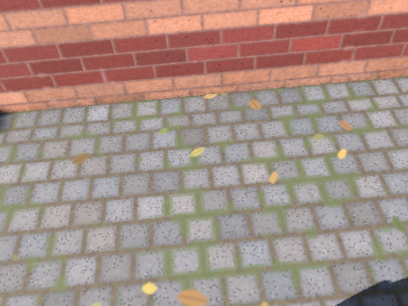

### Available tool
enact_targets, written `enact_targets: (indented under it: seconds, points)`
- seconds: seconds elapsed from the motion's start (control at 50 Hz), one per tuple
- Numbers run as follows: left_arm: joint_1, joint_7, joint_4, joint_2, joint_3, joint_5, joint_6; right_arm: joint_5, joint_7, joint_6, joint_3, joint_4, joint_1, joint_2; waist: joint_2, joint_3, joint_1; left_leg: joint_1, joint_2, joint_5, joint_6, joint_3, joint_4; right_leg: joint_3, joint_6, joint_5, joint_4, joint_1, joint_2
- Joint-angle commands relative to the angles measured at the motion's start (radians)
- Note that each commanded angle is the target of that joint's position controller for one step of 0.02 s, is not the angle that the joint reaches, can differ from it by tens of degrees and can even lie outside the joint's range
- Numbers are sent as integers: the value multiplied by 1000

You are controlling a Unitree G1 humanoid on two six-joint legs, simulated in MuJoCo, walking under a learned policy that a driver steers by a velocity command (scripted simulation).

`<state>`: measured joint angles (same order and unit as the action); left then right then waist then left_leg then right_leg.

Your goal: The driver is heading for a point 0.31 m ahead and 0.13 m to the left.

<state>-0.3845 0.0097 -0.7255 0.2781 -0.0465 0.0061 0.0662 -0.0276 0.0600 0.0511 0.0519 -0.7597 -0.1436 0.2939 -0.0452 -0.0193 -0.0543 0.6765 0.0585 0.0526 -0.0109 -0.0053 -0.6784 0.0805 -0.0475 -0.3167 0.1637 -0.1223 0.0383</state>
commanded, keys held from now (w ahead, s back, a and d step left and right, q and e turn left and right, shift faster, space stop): w+q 0.14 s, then no key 0.86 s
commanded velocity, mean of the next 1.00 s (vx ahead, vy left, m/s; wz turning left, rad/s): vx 0.17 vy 0.00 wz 0.16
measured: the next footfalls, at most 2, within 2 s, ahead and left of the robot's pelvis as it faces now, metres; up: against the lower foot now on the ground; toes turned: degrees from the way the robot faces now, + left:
left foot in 0.14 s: +0.27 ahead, +0.13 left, +0.00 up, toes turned +8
right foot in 0.56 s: +0.44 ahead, -0.08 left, +0.00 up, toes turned +11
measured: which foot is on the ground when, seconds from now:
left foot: up 0.00-0.12, down 0.14-1.00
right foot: down 0.00-0.12, up 0.14-0.54, down 0.56-1.00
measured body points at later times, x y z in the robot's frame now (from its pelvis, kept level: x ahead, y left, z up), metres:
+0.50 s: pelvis +0.25 +0.03 +0.00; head +0.29 +0.04 +0.45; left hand +0.37 +0.31 -0.10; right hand +0.41 -0.22 -0.11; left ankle +0.22 +0.12 -0.74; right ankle +0.40 -0.10 -0.70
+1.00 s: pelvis +0.34 +0.01 -0.01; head +0.35 +0.01 +0.44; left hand +0.45 +0.27 -0.11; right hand +0.44 -0.25 -0.15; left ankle +0.23 +0.12 -0.74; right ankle +0.41 -0.09 -0.74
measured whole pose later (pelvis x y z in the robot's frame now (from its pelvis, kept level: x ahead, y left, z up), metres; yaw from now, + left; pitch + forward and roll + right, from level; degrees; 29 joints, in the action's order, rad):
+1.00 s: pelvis +0.34 +0.01 -0.01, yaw +10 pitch +0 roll +0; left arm -0.12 0.00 -0.76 0.22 -0.03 0.01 0.02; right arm 0.00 -0.03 -0.03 0.03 -0.94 -0.24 0.25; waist 0.00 -0.03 0.02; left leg 0.11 0.00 -0.41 -0.01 -0.05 -0.53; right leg 0.01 -0.03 -0.22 0.57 0.34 0.02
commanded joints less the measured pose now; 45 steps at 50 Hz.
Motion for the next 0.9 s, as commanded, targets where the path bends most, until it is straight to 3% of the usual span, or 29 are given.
enact_targets:
  seconds: [0.02, 0.04, 0.08, 0.1, 0.12, 0.14, 0.16, 0.18, 0.2, 0.22, 0.24, 0.28, 0.32, 0.38, 0.44, 0.48, 0.52, 0.54, 0.56, 0.58, 0.6, 0.62, 0.64, 0.66, 0.7, 0.72, 0.74, 0.82, 0.9]
  points:
    - [-27, 6, 20, 168, -49, -11, 6, 1, 22, 30, -5, 137, 208, 40, 106, -132, -44, 63, -18, -22, 38, 33, 84, -26, -111, 424, -34, 39, -293]
    - [-25, 9, 14, 174, -50, -12, 1, 1, 27, 33, -5, 147, 210, 43, 114, -118, -35, 39, -33, -58, 57, 51, 103, -10, -103, 548, 4, 14, -297]
    - [-14, 20, 13, 201, -56, -10, -10, 4, 29, 30, 10, 152, 161, 76, 164, -34, 9, -79, -98, -147, 100, 110, 96, 22, -77, 985, 147, -34, -296]
    - [-9, 28, 14, 215, -58, -7, -20, 3, 25, 25, 28, 138, 73, 111, 184, 38, 60, -189, -137, -189, 125, 132, 87, 41, -60, 1168, 282, -46, -287]
    - [4, 34, 18, 221, -57, -8, -26, -1, 14, 21, 52, 109, -76, 156, 169, 127, 144, -414, -170, -151, 161, 134, 127, 68, -32, 1209, 485, 35, -263]
    - [3, 39, 35, 214, -49, -1, -18, -4, -5, 10, 77, 84, -239, 212, 109, 217, 224, -741, -88, -145, 211, -21, 128, 57, 3, 975, 752, 283, -235]
    - [-126, 14, 74, 53, 2, 20, 8, 6, -15, 13, 91, 88, -268, 304, -191, 355, 110, -1131, 240, -223, 425, -608, 162, -1, 81, -94, 1183, 741, -20]
    - [-43, 0, 56, 132, -6, -9, 43, 14, -24, 14, 66, 101, -277, 207, -84, 474, 184, -1147, 299, -149, 446, -798, 304, -205, 74, -254, 1317, 800, 15]
    - [68, -8, 95, 177, -20, -50, 55, 26, -29, 14, 54, 105, -215, 180, -42, 316, 185, -1023, 272, 29, 387, -596, 316, -216, 64, -191, 1301, 849, -45]
    - [106, -2, 108, 168, -12, -42, 61, 21, -31, 16, 46, 111, -149, 155, 46, 211, 143, -859, 232, 209, 349, -454, 307, -194, 57, -133, 1216, 825, -93]
    - [124, 6, 102, 166, -17, -19, 57, 17, -33, 16, 37, 116, -92, 126, 83, 128, 105, -713, 193, 318, 324, -354, 320, -169, 66, -116, 1143, 795, -121]
    - [73, 7, 87, 155, -20, -8, 29, 33, -38, 19, 26, 119, -44, 106, 33, 88, 44, -517, 149, 403, 319, -258, 382, -159, 84, -79, 1066, 664, -140]
    - [22, 14, 66, 111, -8, -1, 4, 33, -40, 28, 27, 98, -15, 119, 13, 78, 9, -416, 125, 498, 319, -172, 410, -131, 115, -40, 948, 608, -135]
    - [60, 21, 68, 71, 5, 9, -9, 31, -48, 22, 27, 72, 6, 127, -22, 100, 17, -396, 68, 529, 274, -69, 394, -104, 131, 118, 732, 561, -117]
    - [145, 13, 78, 75, 3, -2, -6, 28, -55, 2, 22, 43, -29, 123, -30, 119, 64, -448, 65, 404, 240, -63, 378, -108, 124, 292, 575, 535, -102]
    - [189, 6, 90, 88, -2, -6, -3, 28, -55, -9, 19, 25, -43, 124, -36, 107, 82, -480, 90, 316, 233, -96, 356, -121, 110, 302, 504, 528, -96]
    - [203, 1, 98, 105, -12, 2, 2, 26, -55, -19, 15, 10, -38, 121, -41, 96, 76, -503, 111, 248, 217, -135, 299, -123, 83, 258, 432, 507, -83]
    - [180, -2, 91, 106, -17, 9, 5, 19, -56, -22, 10, 7, -23, 112, -35, 96, 51, -497, 101, 186, 195, -144, 256, -114, 64, 293, 357, 453, -72]
    - [159, -1, 83, 115, -22, 16, 8, 18, -56, -21, 1, -3, -36, 89, -17, 95, 38, -481, 67, 98, 155, -145, 210, -123, 40, 423, 267, 376, -77]
    - [153, 7, 93, 161, -30, 26, 11, 41, -57, -12, -10, -4, -77, 57, 59, 126, 60, -444, 3, -44, 100, -117, 136, -222, 8, 772, 271, 269, -178]
    - [181, 12, 103, 175, -29, 33, 3, 54, -56, -6, -22, -30, -223, 12, 212, 199, 139, -344, -69, -377, 42, -82, 63, -352, -114, 946, 324, 125, -311]
    - [169, 10, 96, 79, -9, 24, -10, 47, -63, -15, -22, -43, -204, 35, 233, 238, 95, -364, -61, -512, 5, -68, 28, -400, -177, 847, 305, 145, -336]
    - [176, 3, 86, 48, 3, 17, -19, 36, -67, -32, -14, -35, -165, 58, 226, 219, 92, -369, -50, -506, -5, -65, 48, -407, -172, 678, 283, 187, -312]
    - [206, -3, 82, 56, 0, 14, -29, 32, -73, -52, -12, -40, -146, 55, 203, 197, 101, -394, -40, -454, -8, -60, 102, -386, -137, 493, 268, 238, -274]
    - [279, -10, 101, 80, -5, 6, -34, 40, -75, -87, -9, -47, -122, 73, 160, 92, 101, -423, -31, -367, 9, -66, 212, -283, -51, 186, 255, 376, -186]
    - [277, -12, 104, 85, -6, 10, -32, 38, -76, -91, -7, -57, -115, 82, 113, 49, 81, -388, -40, -383, 24, -67, 209, -234, -24, 150, 264, 377, -144]
    - [265, -12, 95, 85, -7, 15, -27, 37, -78, -88, -9, -60, -108, 72, 104, 54, 78, -394, -38, -357, 31, -68, 211, -223, -15, 203, 286, 358, -134]
    - [235, -3, 68, 63, -7, 3, -14, 34, -87, -65, -7, -92, -119, 71, 70, 133, 63, -429, -22, -183, 18, -80, 207, -196, -42, 552, 375, 238, -128]
    - [258, -2, 46, 55, -11, 0, -28, 31, -91, -71, -7, -122, -126, 59, 50, 110, 65, -433, -26, -184, 10, -72, 215, -187, -54, 539, 376, 235, -120]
